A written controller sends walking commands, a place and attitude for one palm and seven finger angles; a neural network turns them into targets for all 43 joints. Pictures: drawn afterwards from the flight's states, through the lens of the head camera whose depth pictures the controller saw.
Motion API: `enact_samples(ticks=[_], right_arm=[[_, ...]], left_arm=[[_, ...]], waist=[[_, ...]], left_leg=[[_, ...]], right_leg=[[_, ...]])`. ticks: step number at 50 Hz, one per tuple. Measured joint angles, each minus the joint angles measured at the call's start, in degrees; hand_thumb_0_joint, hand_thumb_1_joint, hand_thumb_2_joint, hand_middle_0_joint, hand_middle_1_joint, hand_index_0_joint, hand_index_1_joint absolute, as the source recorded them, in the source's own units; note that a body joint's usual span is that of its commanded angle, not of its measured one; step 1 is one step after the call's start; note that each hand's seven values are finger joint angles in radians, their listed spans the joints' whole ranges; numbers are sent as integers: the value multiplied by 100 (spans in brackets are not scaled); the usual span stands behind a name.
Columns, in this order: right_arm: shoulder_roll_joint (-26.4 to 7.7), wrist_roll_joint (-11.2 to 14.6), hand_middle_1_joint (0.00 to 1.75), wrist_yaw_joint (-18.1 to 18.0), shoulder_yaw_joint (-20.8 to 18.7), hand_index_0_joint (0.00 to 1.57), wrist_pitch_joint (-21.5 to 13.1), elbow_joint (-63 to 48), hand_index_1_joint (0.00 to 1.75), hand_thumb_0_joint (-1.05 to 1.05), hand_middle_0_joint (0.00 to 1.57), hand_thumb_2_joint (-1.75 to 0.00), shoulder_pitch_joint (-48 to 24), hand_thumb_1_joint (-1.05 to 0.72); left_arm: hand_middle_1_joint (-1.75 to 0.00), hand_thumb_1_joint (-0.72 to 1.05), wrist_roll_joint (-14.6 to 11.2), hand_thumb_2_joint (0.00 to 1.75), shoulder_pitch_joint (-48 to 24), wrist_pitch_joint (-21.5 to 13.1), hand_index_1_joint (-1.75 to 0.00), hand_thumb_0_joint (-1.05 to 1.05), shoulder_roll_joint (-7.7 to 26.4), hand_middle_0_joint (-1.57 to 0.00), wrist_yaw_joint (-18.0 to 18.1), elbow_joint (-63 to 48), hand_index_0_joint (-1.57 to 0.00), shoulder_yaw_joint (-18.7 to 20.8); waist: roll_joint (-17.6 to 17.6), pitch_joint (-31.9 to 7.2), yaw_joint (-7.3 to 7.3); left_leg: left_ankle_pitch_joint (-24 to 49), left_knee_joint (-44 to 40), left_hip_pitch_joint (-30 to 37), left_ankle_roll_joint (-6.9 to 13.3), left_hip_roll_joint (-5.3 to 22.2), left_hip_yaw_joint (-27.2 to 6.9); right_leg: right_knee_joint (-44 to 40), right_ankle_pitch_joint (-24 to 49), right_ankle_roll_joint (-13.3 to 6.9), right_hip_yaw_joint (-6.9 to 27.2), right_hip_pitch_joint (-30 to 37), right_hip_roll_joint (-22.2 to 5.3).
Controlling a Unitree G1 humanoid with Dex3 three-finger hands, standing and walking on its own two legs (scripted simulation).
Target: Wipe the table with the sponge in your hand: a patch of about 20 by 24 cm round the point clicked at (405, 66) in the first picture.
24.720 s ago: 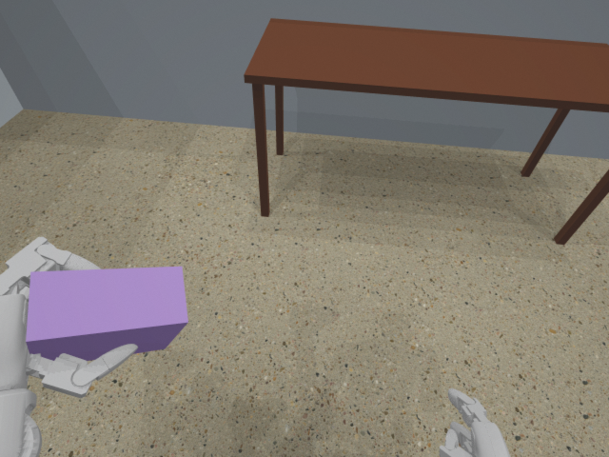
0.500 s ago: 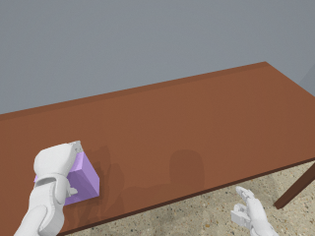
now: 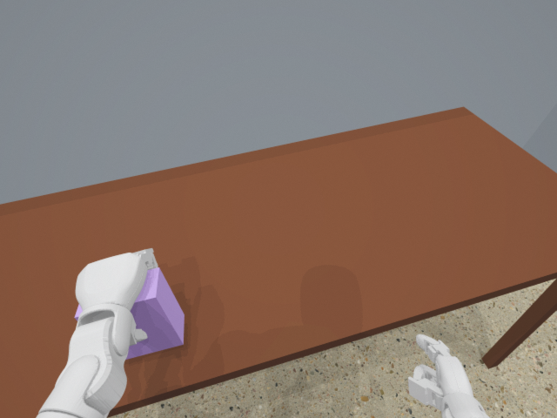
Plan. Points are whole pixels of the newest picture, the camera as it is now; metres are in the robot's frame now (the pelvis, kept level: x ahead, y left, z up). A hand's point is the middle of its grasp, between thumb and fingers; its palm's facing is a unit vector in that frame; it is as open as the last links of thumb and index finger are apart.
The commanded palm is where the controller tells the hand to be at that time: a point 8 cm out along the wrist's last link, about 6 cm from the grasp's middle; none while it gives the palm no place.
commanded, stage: move the sponge above the wiping area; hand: left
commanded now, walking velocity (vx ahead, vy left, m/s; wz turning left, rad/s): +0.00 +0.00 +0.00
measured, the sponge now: (141, 323) +0.24 +0.27 -0.02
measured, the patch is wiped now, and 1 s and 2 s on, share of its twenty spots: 0.00 0.00 0.10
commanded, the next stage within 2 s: lower the sponge onto the table in 0.46 s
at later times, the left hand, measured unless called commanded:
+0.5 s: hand (133, 297) +0.25 +0.26 +0.05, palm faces -0.03 -0.09 -1.00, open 10.1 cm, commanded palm +0.22 +0.27 +0.11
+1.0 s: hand (130, 296) +0.25 +0.27 +0.04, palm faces -0.03 -0.10 -0.99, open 10.1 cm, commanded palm +0.22 +0.27 +0.11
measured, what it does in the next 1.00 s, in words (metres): stands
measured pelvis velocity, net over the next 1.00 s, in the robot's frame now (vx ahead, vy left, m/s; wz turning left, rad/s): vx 0.00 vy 0.00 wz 0.00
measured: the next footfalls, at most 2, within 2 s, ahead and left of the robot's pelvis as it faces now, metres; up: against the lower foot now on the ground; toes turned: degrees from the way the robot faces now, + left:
none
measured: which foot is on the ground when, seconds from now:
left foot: down 0.00-1.00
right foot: down 0.00-1.00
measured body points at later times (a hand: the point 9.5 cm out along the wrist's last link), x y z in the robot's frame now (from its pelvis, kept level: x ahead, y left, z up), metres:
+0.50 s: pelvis +0.00 -0.01 +0.00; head -0.01 -0.04 +0.45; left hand +0.25 +0.27 +0.10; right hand +0.25 -0.22 -0.08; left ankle +0.01 +0.10 -0.74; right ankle +0.00 -0.09 -0.74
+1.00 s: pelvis +0.00 +0.00 +0.00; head -0.01 -0.04 +0.45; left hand +0.25 +0.27 +0.10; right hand +0.24 -0.21 -0.09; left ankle +0.01 +0.10 -0.74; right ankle +0.00 -0.09 -0.74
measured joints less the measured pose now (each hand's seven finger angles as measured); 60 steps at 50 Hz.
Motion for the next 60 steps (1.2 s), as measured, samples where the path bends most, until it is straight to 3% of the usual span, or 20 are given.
enact_samples(ticks=[8, 13, 25, 34, 40, 45, 54, 60], right_arm=[[-36, 16, 30, 14, -31, 20, 43, 22, 30, 2, 20, -90, 1, -91], [-67, 34, 30, -1, -40, 20, 33, -2, 30, 2, 20, -90, -29, -91], [0, 10, 30, -21, -5, 19, 9, -12, 30, 1, 20, -90, -102, -91], [-28, 33, 30, 47, 20, 20, 92, -50, 30, 1, 20, -90, -79, -91], [-60, 11, 30, 3, -3, 20, 53, -42, 30, 1, 20, -90, -50, -91], [-22, 1, 30, -33, -12, 20, -15, 1, 30, 1, 20, -90, -53, -91], [41, 26, 30, 56, 23, 20, 48, -22, 30, 1, 20, -90, -83, -91], [-4, -6, 30, 98, -27, 20, 60, -66, 30, 1, 20, -90, -27, -91]], left_arm=[[-134, -51, -39, 103, 238, 104, -132, 0, 52, -72, 121, -256, -75, 90], [-134, -51, -95, 103, 224, 253, -132, 0, 86, -72, 20, -256, -75, 88], [-133, -51, -7, 103, 103, 70, -132, 0, 63, -72, 9, -241, -75, -19], [-134, -51, -106, 103, 252, 320, -132, 0, 95, -72, -90, -381, -74, 122], [-134, -51, -86, 103, 254, 159, -132, 0, 98, -72, -176, -328, -74, 25], [-133, -51, -12, 103, 131, -5, -132, 0, 87, -72, -45, -251, -75, -17], [-134, -51, -12, 103, 92, 212, -132, 0, -22, -72, 12, -127, -74, 38], [-134, -51, 11, 103, 385, 149, -133, 0, -82, -72, 29, -280, -74, -12]], waist=[[2, -6, -9], [13, 2, 3], [-15, 16, 43], [31, -24, -15], [13, 26, 38], [-10, 43, 73], [-13, -47, -12], [-17, -62, 8]], left_leg=[[-45, -3, 81, -28, 34, 32], [-53, 6, 103, -38, 36, -8], [-49, -14, 126, -61, 50, -19], [-52, -33, 145, -53, 44, -9], [-62, 11, 121, -43, 36, -42], [-55, 16, 96, -42, 34, -45], [-39, -20, 41, -25, 19, -4], [-83, 39, 22, -11, 16, 15]], right_leg=[[11, -35, -27, 39, 61, 36], [2, -48, -40, 2, 103, 40], [-14, -45, -65, -2, 123, 56], [-23, -51, -53, 13, 136, 52], [-14, -55, -48, -18, 137, 45], [-23, -41, -45, -20, 119, 43], [-18, -33, -22, 25, 34, 29], [29, -64, -9, 45, 17, 27]])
